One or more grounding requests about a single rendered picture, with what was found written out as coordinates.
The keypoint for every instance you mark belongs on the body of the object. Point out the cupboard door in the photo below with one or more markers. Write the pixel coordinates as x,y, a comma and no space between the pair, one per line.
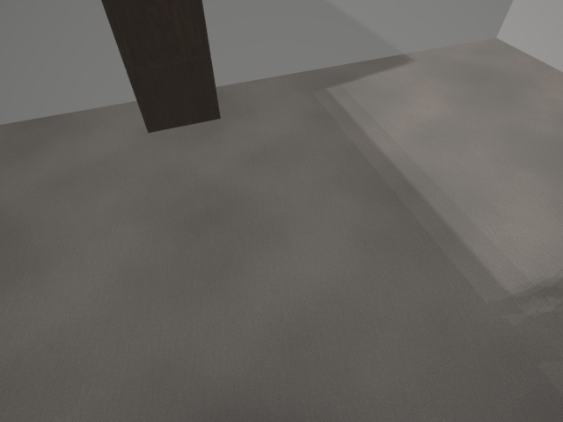
158,30

